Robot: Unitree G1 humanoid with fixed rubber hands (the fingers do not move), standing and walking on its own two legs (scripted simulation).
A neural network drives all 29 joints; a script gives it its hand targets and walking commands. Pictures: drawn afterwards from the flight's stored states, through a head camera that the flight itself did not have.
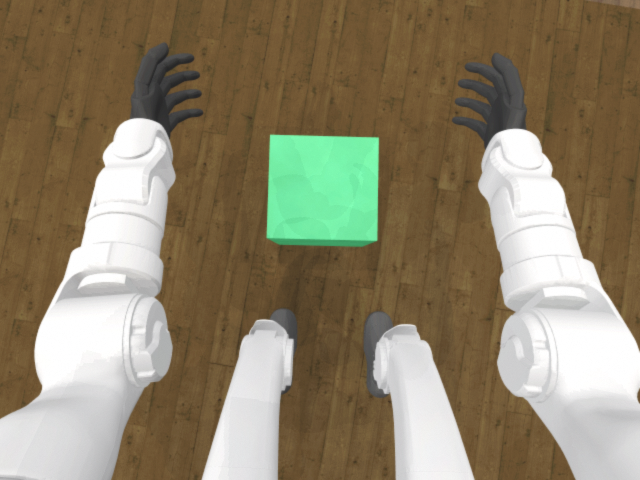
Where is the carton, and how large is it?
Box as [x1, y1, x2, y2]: [267, 135, 378, 246]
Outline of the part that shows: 270,135 267,238 279,244 362,246 375,241 377,226 378,138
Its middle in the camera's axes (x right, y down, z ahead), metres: +0.01 -0.09 +0.86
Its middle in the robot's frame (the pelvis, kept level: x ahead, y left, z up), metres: +0.49 +0.02 -0.52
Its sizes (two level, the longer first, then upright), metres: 0.210 0.200 0.250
